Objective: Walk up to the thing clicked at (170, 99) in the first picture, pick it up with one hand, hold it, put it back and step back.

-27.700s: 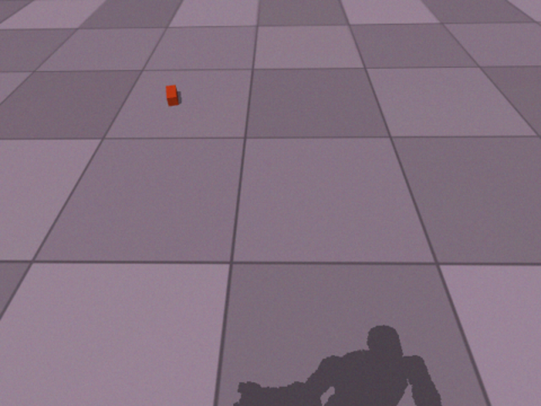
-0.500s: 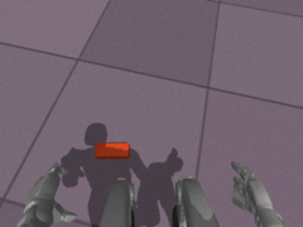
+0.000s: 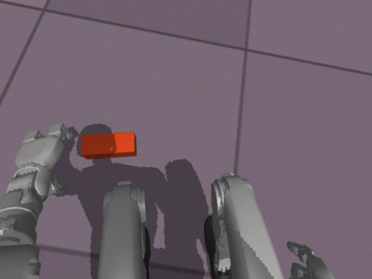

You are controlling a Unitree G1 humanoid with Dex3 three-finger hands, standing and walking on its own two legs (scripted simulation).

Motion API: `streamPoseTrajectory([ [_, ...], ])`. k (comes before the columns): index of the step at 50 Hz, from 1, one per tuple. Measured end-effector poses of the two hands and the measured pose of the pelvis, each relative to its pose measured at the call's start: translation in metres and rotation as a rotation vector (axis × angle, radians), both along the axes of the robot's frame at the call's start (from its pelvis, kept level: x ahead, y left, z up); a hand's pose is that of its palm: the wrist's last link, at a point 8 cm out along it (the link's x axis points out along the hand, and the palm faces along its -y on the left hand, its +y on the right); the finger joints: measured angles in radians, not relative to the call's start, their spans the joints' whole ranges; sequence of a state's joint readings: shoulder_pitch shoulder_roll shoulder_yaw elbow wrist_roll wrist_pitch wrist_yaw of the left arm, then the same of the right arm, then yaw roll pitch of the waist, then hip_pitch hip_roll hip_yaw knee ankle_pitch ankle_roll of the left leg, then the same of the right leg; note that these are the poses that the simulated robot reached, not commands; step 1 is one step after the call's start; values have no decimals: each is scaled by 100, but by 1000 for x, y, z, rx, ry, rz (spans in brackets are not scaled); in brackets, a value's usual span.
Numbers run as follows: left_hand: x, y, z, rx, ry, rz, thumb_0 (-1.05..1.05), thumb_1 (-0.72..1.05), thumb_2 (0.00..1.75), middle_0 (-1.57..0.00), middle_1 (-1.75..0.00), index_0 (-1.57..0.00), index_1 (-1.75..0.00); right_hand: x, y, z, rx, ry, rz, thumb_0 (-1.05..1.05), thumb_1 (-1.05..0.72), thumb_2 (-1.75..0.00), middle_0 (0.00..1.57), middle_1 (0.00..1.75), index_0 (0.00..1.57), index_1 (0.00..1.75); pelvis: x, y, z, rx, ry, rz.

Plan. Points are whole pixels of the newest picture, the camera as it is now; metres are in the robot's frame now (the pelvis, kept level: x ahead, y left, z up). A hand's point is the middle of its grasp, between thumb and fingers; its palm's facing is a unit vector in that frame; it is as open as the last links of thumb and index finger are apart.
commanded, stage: rise first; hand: left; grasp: from above
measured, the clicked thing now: (110, 146) +0.49 +0.22 -0.38
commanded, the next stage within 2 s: none
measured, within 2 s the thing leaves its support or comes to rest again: neither
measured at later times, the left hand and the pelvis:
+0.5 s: hand (71, 153) +0.42 +0.29 -0.22, palm faces -0.47 -0.04 -0.88, open 14.1 cm; pelvis +0.01 +0.00 -0.05, yaw -1 degrees
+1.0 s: hand (78, 150) +0.44 +0.28 -0.25, palm faces -0.46 -0.03 -0.89, open 14.1 cm; pelvis +0.01 +0.00 -0.07, yaw -2 degrees
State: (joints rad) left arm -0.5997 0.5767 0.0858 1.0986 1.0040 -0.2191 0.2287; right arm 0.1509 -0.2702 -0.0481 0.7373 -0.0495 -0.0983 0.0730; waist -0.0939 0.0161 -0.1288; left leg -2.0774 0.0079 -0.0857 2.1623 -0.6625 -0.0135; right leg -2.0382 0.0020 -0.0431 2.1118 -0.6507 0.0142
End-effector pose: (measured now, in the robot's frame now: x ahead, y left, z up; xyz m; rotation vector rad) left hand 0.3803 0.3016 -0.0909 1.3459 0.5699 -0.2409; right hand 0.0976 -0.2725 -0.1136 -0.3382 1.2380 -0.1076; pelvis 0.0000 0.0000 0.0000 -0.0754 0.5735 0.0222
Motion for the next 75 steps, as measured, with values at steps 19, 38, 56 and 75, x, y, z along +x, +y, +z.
streamPoseTrajectory([
  [19,42,-8,-58,102,-41,-160,0,-53,103,-8,-98,-7,-98,-22,1,-35,-35,117,9,0,-90,-89,20,30,21,30,3,6,-46,-27,10,-5],
  [38,63,-15,-86,117,-55,-197,0,-50,99,-10,-98,-9,-97,-23,0,-58,-27,181,30,0,-91,-89,20,30,21,30,11,3,-66,-24,21,-18],
  [56,72,-22,-103,124,-50,-181,0,-51,100,-9,-101,-9,-100,-35,-3,-60,-35,205,21,0,-91,-89,20,30,21,30,13,3,-74,-27,22,-24],
  [75,75,-25,-114,112,-55,-201,0,-54,103,-9,-100,-8,-100,-41,-1,-59,-41,211,27,0,-91,-90,20,30,21,30,12,5,-80,-43,10,-29],
])
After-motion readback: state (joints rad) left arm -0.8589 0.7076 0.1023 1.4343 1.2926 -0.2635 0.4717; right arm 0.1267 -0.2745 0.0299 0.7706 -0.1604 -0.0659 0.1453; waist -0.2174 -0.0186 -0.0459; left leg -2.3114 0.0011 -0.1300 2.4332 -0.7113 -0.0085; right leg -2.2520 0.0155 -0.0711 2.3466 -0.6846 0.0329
